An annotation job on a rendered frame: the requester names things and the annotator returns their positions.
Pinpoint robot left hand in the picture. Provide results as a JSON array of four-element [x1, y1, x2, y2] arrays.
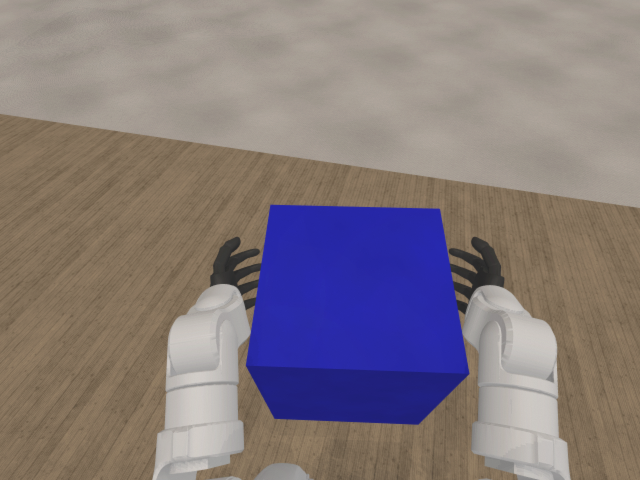
[[210, 237, 261, 310]]

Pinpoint carton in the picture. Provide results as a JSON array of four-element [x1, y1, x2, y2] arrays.
[[246, 205, 469, 425]]

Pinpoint robot right hand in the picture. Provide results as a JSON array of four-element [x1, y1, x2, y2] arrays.
[[449, 237, 504, 314]]

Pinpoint right robot forearm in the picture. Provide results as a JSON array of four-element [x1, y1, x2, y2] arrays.
[[462, 285, 571, 480]]

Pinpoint left robot forearm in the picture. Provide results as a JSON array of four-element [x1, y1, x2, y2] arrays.
[[152, 284, 251, 480]]

